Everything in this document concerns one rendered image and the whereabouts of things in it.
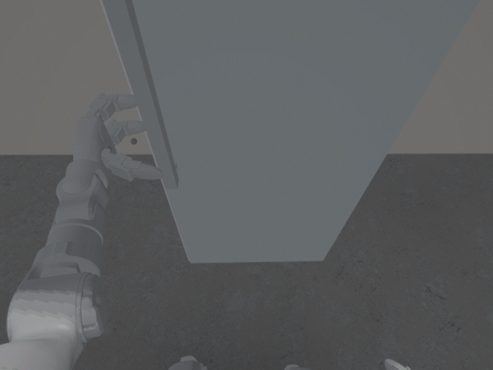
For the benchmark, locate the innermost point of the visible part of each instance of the left robot upper arm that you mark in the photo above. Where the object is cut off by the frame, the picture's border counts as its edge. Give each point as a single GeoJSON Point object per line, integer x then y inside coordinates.
{"type": "Point", "coordinates": [52, 320]}

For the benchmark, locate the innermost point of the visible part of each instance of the handle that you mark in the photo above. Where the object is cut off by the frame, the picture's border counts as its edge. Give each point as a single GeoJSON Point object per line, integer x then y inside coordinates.
{"type": "Point", "coordinates": [122, 18]}

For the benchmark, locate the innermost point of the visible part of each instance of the robot left hand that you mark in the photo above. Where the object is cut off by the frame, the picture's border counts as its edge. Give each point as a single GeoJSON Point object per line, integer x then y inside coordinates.
{"type": "Point", "coordinates": [92, 137]}

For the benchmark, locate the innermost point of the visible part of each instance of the left robot shin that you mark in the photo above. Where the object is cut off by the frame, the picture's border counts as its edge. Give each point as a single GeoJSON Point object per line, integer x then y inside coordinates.
{"type": "Point", "coordinates": [187, 358]}

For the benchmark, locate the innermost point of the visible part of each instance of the fridge door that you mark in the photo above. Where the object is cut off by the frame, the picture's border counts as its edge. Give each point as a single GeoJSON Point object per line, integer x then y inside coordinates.
{"type": "Point", "coordinates": [280, 112]}

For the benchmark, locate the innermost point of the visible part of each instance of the left robot forearm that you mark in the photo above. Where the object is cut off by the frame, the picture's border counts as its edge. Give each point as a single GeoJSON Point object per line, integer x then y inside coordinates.
{"type": "Point", "coordinates": [77, 233]}

